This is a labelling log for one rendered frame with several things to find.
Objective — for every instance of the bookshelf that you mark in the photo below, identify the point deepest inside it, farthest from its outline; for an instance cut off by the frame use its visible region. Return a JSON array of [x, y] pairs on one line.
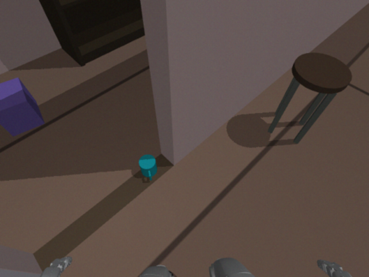
[[89, 29]]

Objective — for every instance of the left robot hand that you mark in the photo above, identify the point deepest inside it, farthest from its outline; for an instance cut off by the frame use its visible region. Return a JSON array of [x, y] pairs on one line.
[[57, 267]]

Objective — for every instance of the stool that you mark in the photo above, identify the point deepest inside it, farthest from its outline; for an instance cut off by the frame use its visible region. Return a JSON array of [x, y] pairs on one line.
[[320, 73]]

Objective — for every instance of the right robot hand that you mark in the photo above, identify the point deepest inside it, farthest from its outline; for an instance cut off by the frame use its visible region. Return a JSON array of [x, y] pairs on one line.
[[332, 269]]

